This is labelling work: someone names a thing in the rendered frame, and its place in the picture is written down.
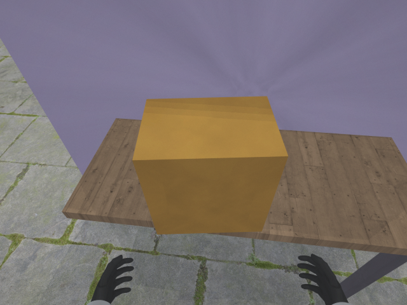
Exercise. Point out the robot left hand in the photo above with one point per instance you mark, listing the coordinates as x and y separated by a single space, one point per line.
108 282

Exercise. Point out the robot right hand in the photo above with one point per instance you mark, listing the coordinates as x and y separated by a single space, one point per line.
329 288

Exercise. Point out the table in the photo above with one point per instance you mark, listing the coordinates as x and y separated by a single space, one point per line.
336 190

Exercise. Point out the carton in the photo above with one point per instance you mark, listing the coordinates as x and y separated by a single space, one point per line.
209 165

